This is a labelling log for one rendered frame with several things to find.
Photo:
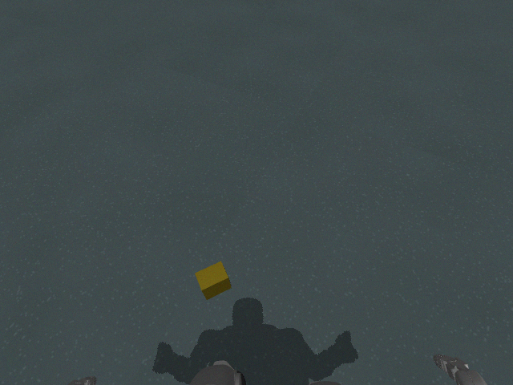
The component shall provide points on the carton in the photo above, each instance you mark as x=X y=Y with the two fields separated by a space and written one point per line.
x=213 y=280

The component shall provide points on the right robot hand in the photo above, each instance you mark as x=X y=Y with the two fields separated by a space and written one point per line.
x=458 y=370

